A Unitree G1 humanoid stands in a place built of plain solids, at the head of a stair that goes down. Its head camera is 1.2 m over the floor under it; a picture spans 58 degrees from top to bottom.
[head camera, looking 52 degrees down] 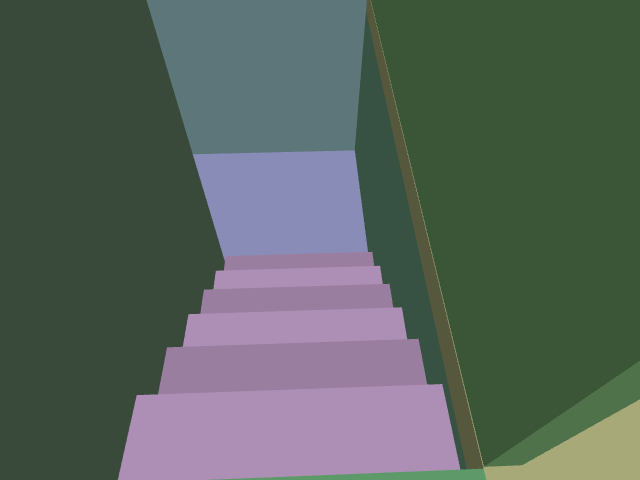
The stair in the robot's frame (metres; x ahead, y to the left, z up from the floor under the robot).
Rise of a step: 0.19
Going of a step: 0.25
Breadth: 0.98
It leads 2 degrees to the left of straight ahead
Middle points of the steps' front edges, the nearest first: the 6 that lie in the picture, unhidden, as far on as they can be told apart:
0.48 0.09 -0.19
0.72 0.10 -0.37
0.97 0.11 -0.56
1.21 0.12 -0.75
1.46 0.13 -0.94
1.70 0.14 -1.13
